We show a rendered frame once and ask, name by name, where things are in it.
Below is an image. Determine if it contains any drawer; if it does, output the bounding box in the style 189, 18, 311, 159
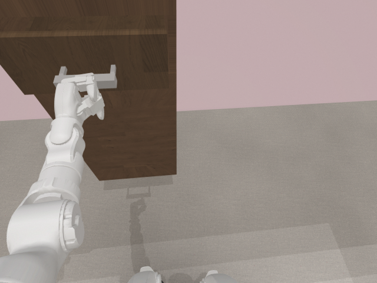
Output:
0, 15, 169, 95

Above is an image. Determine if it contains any cabinet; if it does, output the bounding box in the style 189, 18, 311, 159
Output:
0, 0, 177, 181

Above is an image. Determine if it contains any robot left forearm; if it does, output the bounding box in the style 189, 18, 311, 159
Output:
6, 117, 85, 253

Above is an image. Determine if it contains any handle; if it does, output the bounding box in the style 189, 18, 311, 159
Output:
53, 65, 117, 89

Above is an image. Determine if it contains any left robot thigh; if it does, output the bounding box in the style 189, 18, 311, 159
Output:
128, 271, 161, 283

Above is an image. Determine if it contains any left robot hand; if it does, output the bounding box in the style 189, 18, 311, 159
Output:
54, 73, 105, 125

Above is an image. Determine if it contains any right robot shin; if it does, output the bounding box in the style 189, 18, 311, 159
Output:
205, 270, 218, 278

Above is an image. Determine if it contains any left robot upper arm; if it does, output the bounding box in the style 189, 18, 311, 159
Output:
0, 199, 85, 283

